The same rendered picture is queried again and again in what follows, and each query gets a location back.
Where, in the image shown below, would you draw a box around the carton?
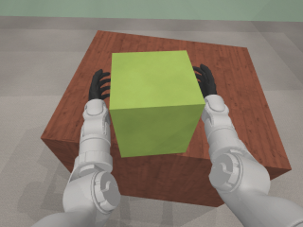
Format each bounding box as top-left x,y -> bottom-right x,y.
109,50 -> 205,158

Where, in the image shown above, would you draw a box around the robot left forearm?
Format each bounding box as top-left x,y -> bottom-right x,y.
62,98 -> 113,201

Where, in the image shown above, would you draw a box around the robot right upper arm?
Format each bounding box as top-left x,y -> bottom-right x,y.
208,152 -> 303,227

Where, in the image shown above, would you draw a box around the robot left upper arm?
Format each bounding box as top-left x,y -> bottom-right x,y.
30,170 -> 121,227

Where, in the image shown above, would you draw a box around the pedestal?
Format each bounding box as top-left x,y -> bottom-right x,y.
41,30 -> 292,207

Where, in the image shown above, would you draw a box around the robot left hand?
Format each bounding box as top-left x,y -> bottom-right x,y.
88,69 -> 111,101

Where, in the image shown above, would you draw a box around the robot right forearm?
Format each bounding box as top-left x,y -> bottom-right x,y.
201,95 -> 258,165

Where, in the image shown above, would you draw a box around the robot right hand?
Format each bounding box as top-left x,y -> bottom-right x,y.
192,63 -> 217,98

